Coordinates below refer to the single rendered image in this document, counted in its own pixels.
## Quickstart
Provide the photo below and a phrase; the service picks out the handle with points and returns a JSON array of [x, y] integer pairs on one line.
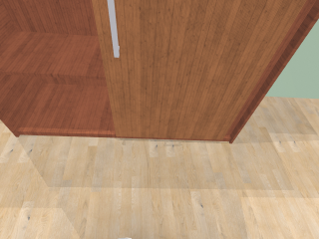
[[113, 25]]

